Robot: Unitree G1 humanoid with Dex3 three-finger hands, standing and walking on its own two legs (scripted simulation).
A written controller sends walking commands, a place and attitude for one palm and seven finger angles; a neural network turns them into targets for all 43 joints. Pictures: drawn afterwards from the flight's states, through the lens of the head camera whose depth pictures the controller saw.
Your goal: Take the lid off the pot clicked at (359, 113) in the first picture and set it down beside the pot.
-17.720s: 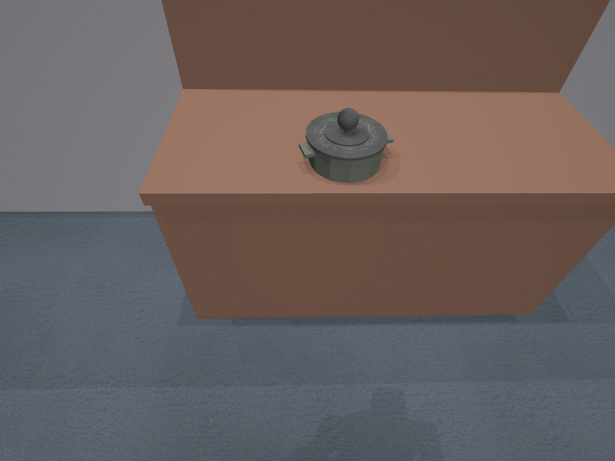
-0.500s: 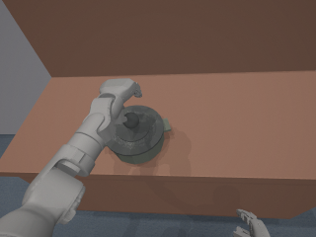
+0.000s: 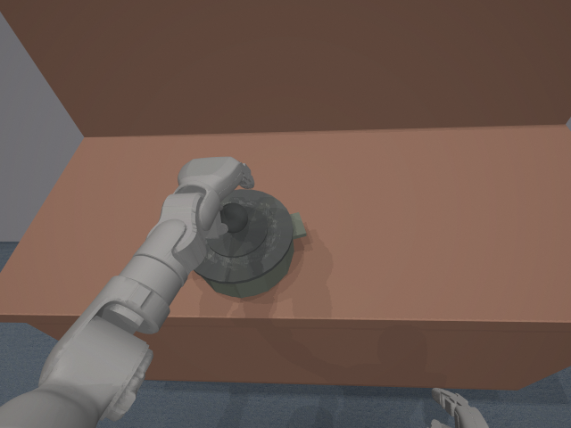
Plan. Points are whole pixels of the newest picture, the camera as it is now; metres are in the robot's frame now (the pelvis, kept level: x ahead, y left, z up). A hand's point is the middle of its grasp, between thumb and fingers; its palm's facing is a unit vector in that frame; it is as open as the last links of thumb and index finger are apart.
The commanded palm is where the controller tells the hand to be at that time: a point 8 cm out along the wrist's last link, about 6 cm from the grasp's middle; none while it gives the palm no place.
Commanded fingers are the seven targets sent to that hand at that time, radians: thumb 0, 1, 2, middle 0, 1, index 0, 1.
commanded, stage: lower the open fingers around the knob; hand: left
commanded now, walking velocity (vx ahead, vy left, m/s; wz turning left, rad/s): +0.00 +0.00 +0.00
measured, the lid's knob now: (232, 217) +0.45 +0.11 +0.01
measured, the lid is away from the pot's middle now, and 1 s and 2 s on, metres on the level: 0.00 0.00 0.01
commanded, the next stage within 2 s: close the fingers and squeeze the knob in 0.74 s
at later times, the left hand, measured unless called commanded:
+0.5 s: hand (226, 221) +0.42 +0.11 +0.03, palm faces -0.36 -0.04 -0.93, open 10.6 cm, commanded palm +0.41 +0.11 +0.09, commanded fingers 0.00 -0.33 1.35 -0.78 -0.08 -0.78 -0.08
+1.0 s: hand (233, 221) +0.42 +0.10 +0.03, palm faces -0.34 -0.04 -0.94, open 10.6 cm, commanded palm +0.41 +0.10 +0.09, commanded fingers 0.00 -0.11 1.08 -0.56 -0.66 -0.56 -0.66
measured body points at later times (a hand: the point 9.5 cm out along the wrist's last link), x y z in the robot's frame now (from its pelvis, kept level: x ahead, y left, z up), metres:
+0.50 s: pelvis +0.00 +0.00 +0.00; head +0.05 -0.03 +0.44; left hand +0.44 +0.11 +0.08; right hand +0.11 -0.25 -0.14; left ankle -0.04 +0.13 -0.73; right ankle +0.01 -0.15 -0.73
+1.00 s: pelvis +0.00 +0.00 +0.00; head +0.04 -0.03 +0.44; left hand +0.44 +0.10 +0.08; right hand +0.11 -0.25 -0.15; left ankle -0.04 +0.13 -0.73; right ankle +0.01 -0.15 -0.73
